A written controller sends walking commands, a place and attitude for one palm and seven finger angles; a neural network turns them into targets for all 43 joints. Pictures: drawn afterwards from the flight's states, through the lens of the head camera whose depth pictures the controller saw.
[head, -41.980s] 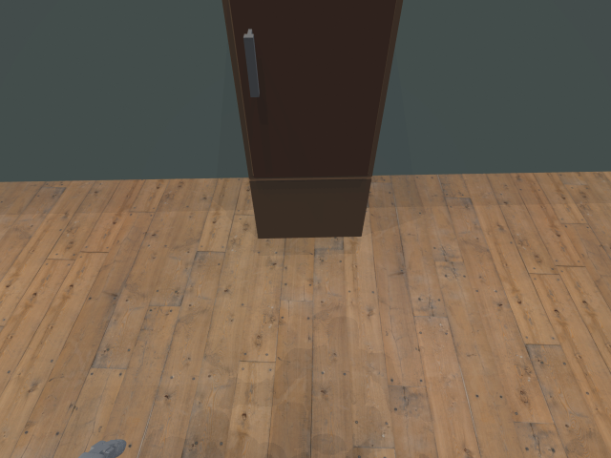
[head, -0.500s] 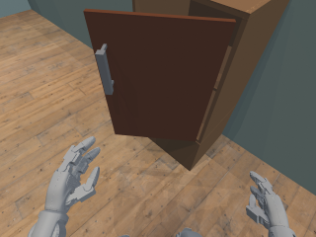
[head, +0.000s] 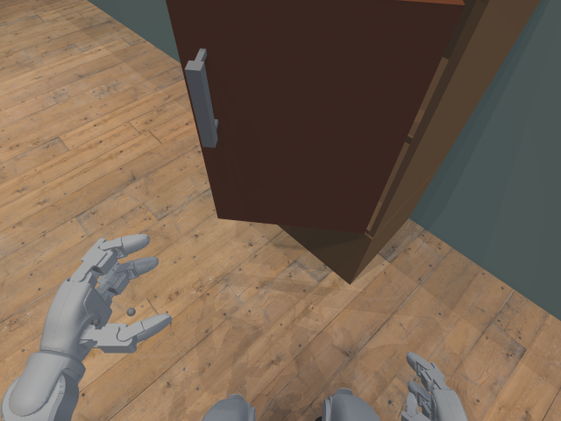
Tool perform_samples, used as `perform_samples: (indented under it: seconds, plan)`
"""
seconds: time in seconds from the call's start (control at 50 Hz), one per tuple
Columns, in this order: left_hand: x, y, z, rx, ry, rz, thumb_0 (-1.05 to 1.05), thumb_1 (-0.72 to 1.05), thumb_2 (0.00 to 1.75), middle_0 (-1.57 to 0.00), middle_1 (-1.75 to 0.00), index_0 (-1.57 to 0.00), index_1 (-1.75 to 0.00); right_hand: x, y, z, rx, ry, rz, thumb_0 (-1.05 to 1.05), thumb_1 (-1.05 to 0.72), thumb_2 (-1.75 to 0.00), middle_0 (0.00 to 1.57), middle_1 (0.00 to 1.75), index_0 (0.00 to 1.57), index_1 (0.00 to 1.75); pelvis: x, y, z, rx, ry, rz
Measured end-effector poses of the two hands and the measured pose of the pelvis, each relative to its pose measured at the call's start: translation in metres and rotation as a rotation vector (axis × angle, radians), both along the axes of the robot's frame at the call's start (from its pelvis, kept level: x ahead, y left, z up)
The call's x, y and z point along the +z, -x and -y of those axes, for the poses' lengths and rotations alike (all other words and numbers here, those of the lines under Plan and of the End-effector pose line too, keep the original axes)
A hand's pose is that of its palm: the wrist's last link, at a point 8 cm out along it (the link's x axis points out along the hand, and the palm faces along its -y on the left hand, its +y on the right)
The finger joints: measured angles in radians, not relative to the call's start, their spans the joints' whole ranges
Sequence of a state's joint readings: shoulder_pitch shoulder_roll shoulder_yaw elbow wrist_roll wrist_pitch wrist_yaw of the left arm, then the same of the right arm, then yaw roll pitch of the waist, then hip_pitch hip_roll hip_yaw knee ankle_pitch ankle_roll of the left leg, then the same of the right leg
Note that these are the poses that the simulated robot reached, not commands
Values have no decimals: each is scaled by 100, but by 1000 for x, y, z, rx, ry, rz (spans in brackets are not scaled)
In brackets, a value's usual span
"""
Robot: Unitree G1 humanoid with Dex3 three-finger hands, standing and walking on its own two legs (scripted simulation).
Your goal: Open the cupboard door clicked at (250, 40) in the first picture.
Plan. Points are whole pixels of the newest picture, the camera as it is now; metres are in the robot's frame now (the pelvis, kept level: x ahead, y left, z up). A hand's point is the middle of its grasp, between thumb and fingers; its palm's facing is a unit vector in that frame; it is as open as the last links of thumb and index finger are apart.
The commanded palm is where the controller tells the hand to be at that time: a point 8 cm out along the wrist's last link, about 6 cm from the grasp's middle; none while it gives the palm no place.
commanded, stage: raise the hand with hooked fingers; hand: left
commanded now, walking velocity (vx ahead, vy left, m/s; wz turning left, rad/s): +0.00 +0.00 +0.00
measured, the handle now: (206, 100) +0.60 +0.16 +0.09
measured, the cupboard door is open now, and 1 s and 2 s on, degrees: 38 38 38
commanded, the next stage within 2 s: move the hooked fingers beside the handle in 1.26 s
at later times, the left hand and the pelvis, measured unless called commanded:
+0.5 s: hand (91, 267) +0.28 +0.24 +0.09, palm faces -0.03 -1.00 -0.07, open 13.7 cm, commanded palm +0.26 +0.30 +0.09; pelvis +0.02 +0.00 +0.02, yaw +1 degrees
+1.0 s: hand (89, 234) +0.31 +0.25 +0.11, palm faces -0.05 -1.00 -0.04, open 14.0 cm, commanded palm +0.28 +0.30 +0.11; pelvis +0.02 -0.01 +0.03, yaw -1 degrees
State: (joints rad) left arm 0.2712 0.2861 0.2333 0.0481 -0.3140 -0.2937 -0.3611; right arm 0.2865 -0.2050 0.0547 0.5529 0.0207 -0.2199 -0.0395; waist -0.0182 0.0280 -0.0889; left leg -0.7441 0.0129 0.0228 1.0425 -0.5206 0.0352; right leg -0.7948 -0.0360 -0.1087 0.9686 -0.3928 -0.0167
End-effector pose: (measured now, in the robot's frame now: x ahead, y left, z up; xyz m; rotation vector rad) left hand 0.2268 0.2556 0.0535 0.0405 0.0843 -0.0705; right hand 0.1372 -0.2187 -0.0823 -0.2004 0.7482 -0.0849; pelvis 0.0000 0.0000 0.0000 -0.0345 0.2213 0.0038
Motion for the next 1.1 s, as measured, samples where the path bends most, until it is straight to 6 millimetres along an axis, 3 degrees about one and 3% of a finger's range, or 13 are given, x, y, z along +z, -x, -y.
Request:
perform_samples:
  seconds: [0.1, 0.22, 0.38, 0.5, 0.62, 0.82, 1.1]
  plan:
    - [8, -4, -10, 16, -20, 25, 0, 1, 52, -26, -88, -27, -88, 10, 1, 19, -16, 62, 0, 2, -90, -90, 21, 30, 21, 30, 4, -4, -4, -1, -1, 3]
    - [11, -13, -20, 17, -19, 26, 0, -13, 46, -27, -97, -28, -97, 26, -16, 32, -16, 115, 43, 2, -90, -90, 20, 30, 21, 30, 9, -10, -4, 2, 1, 14]
    - [32, -26, -32, 26, -31, 64, -1, -32, 38, -29, -109, -29, -109, 40, -43, 24, 20, 94, 109, 2, -90, -90, 20, 30, 21, 30, 17, -17, -2, 7, 3, 36]
    - [42, -35, -44, 42, -32, 48, -1, -43, 33, -29, -116, -30, -116, 40, -51, 15, 46, 60, 107, 2, -90, -90, 20, 30, 21, 30, 21, -19, 2, 10, -1, 50]
    - [51, -46, -52, 47, -22, 48, -1, -48, 31, -30, -119, -30, -119, 36, -45, 17, 45, 49, 73, 2, -90, -90, 20, 30, 21, 30, 26, -20, 6, 9, -4, 58]
    - [67, -66, -60, 38, -20, 62, -1, -50, 30, -30, -120, -30, -120, 35, -22, 40, -3, 78, 9, 2, -90, -90, 20, 30, 21, 30, 31, -20, 12, -2, -12, 66]
    - [59, -67, -48, 34, -2, 61, -1, -50, 30, -30, -120, -30, -120, 40, -9, 53, -35, 95, -3, 2, -90, -90, 20, 30, 21, 30, 33, -18, 16, -15, -19, 68]
